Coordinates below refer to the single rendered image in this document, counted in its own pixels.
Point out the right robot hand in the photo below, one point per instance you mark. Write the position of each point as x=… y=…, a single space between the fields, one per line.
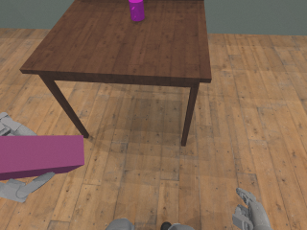
x=246 y=218

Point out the left robot hand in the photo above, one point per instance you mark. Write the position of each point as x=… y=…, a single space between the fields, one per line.
x=14 y=189

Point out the left robot thigh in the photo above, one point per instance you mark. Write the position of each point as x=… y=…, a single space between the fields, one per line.
x=120 y=224

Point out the table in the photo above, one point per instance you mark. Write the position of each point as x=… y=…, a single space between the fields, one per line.
x=96 y=41

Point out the sponge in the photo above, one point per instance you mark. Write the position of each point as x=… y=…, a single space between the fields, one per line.
x=23 y=156

